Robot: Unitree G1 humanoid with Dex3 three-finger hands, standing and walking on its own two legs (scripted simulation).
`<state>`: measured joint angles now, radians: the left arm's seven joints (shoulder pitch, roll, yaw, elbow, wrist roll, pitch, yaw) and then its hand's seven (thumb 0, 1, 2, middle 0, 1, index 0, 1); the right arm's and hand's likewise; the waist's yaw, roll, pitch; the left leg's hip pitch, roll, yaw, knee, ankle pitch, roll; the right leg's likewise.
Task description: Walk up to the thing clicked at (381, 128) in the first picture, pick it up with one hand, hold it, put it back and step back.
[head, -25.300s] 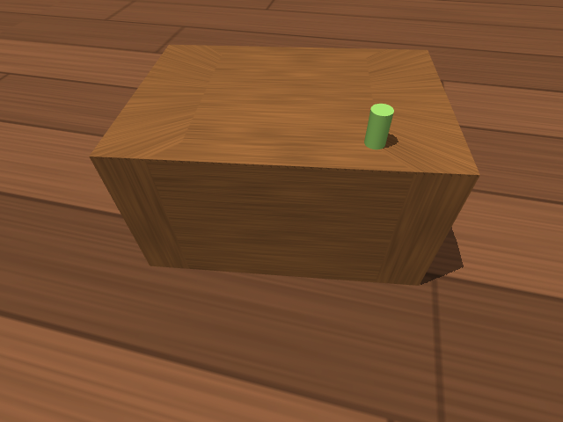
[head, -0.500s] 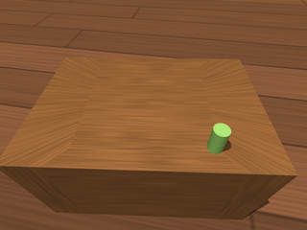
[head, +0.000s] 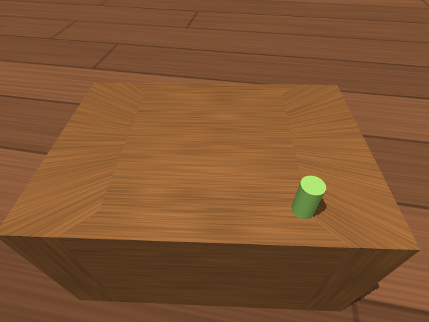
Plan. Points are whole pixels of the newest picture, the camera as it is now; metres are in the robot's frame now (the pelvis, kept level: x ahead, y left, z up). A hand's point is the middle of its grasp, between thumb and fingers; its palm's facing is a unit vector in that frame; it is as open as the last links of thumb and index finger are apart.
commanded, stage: home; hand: right
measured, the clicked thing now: (307, 198) +0.46 -0.23 -0.12
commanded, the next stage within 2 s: stand in 0.16 s
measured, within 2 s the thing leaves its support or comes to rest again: neither
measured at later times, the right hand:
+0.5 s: hand out of the picture +0.05 -0.26 -0.16, palm faces -0.04 +0.94 -0.35, open 14.4 cm
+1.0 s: hand out of the picture +0.06 -0.26 -0.16, palm faces -0.04 +0.94 -0.34, open 7.4 cm
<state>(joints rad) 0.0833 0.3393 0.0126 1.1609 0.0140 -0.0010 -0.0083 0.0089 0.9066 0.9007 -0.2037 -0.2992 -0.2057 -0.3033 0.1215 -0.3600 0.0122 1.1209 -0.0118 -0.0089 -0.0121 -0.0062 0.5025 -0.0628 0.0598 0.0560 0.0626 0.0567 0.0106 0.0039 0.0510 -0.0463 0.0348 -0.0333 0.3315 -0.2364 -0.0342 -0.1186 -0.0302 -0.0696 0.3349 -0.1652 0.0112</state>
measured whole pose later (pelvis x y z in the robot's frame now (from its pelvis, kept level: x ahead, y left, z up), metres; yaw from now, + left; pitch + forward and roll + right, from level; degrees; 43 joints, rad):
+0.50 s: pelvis -0.01 +0.00 +0.00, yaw +0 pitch -3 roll +0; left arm 0.12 0.35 0.01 1.16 0.01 0.00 -0.01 0.01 0.91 0.90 -0.20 -0.30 -0.21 -0.30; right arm 0.15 -0.36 0.01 1.13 -0.01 -0.01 0.00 -0.01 0.14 -0.42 0.17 0.23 0.17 0.23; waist 0.01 0.00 0.05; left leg -0.06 0.03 -0.03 0.32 -0.22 -0.03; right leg -0.13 -0.03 -0.07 0.34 -0.15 0.01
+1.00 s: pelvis -0.01 +0.00 +0.00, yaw +0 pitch -2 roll +0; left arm 0.11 0.34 0.01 1.14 0.01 -0.01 -0.01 0.01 0.91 0.90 -0.20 -0.30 -0.21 -0.30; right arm 0.13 -0.36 0.01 1.12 -0.01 -0.01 0.00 0.00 -0.89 -0.89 0.20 0.30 0.20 0.30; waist 0.01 0.01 0.05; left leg -0.06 0.03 -0.03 0.32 -0.22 -0.04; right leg -0.14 -0.03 -0.07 0.34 -0.16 0.01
